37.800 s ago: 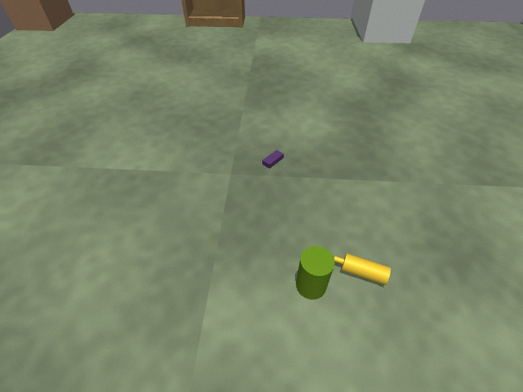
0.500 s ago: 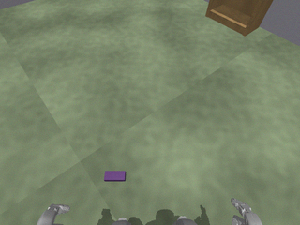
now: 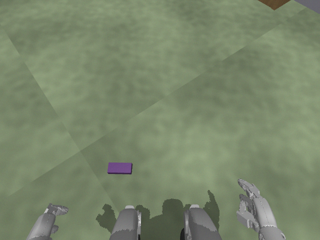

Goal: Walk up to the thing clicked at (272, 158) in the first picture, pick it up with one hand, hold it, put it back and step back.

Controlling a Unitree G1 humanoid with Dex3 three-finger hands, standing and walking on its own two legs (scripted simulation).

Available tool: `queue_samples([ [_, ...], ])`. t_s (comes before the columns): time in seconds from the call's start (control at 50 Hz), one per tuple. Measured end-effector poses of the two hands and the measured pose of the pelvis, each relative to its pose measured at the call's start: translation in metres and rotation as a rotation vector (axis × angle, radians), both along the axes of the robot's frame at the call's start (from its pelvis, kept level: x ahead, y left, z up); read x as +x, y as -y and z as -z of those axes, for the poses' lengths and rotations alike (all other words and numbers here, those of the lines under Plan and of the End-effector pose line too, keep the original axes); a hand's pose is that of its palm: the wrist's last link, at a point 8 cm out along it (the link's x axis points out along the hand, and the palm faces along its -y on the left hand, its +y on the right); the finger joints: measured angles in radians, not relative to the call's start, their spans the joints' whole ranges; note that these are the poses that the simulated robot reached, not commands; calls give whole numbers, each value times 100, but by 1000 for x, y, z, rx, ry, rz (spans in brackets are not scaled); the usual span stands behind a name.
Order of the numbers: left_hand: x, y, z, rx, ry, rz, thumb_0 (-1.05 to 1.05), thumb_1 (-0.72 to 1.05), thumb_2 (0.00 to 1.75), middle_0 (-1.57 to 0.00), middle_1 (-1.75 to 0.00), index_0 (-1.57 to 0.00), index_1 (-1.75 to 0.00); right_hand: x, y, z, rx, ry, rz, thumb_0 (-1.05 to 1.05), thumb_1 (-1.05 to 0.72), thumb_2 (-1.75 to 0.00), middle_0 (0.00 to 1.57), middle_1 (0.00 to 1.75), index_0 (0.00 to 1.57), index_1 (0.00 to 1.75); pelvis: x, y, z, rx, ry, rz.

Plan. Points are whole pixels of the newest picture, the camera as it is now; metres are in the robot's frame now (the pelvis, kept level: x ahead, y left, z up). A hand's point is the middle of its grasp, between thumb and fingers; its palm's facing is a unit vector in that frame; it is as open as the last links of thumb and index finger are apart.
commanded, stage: rise first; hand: left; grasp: from above
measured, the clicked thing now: (120, 168) +0.46 +0.22 -0.63
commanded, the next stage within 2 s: none
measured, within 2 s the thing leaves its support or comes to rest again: neither
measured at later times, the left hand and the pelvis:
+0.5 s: hand (86, 191) +0.29 +0.29 -0.34, palm faces -0.47 -0.33 -0.82, open 13.9 cm; pelvis -0.06 -0.01 -0.20, yaw -2 degrees
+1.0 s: hand (95, 177) +0.37 +0.29 -0.44, palm faces -0.46 -0.04 -0.89, open 13.7 cm; pelvis -0.08 +0.02 -0.29, yaw -5 degrees
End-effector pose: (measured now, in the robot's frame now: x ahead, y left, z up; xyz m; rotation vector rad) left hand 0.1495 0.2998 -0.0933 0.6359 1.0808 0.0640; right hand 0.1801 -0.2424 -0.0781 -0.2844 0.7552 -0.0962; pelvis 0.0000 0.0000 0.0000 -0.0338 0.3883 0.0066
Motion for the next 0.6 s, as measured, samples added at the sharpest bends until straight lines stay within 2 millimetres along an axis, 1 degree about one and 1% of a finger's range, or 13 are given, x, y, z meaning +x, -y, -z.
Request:
queue_samples([
  [0.06,12,-5,23,41,6,69,0,-57,97,-10,-103,-10,-104,0,6,22,-11,-2,-16,1,-93,-91,20,30,20,30,-6,2,21,3,-42,1],
  [0.12,29,-7,49,83,32,164,-1,-56,97,-11,-103,-10,-104,-2,14,51,-25,-17,-24,1,-92,-91,20,30,20,30,-12,3,47,5,-87,2],
  [0.22,66,-5,94,161,115,328,-1,-54,97,-12,-102,-11,-103,-12,27,109,-42,-75,-20,1,-92,-91,20,30,20,30,-23,5,95,7,-156,8],
  [0.3,93,-5,127,245,170,419,0,-54,97,-12,-103,-12,-103,-28,34,158,-42,-144,-5,1,-92,-91,20,30,20,30,-34,6,132,7,-191,13],
  [0.38,118,-5,155,313,197,491,0,-53,98,-12,-103,-12,-104,-53,36,204,-33,-229,7,1,-92,-91,20,30,20,30,-47,7,164,4,-211,15],
  [0.46,142,-5,180,359,203,569,0,-53,98,-13,-102,-13,-103,-86,36,240,-25,-317,19,1,-93,-91,20,30,20,30,-59,7,192,-2,-217,20],
  [0.52,158,-3,196,378,218,627,0,-52,98,-14,-101,-14,-102,-112,35,259,-26,-377,39,1,-93,-91,20,30,20,30,-66,6,210,-10,-214,24],
  [0.6,173,-1,215,398,234,704,0,-50,98,-14,-100,-14,-100,-147,35,273,-37,-449,72,1,-92,-91,20,30,20,30,-74,3,230,-25,-205,30],
])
